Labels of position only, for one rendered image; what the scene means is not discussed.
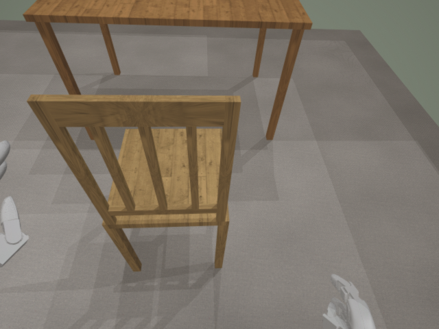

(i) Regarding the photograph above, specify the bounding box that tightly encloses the robot left hand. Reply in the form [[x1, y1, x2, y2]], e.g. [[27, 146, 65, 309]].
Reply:
[[0, 141, 29, 267]]

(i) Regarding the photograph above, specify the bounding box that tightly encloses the table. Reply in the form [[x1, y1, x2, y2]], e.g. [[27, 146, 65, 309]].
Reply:
[[23, 0, 313, 140]]

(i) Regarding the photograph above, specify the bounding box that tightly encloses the robot right hand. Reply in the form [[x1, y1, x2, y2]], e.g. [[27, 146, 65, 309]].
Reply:
[[323, 274, 376, 329]]

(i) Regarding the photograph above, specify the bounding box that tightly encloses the chair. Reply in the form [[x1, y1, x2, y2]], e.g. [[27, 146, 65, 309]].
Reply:
[[27, 95, 241, 271]]

